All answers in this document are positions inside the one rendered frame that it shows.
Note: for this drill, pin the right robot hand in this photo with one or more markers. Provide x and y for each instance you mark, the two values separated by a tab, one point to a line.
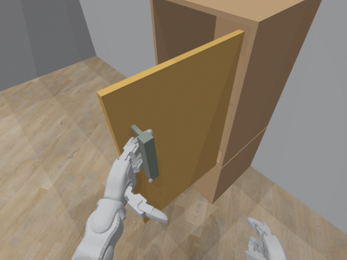
269	249

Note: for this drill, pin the left robot forearm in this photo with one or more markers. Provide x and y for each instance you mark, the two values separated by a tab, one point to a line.
104	228

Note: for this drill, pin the cupboard door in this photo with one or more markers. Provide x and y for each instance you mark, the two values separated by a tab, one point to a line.
184	101

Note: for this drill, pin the handle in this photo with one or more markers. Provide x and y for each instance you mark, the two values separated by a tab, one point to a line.
148	152

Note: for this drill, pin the left robot hand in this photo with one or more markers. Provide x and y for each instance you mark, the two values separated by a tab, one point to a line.
122	173

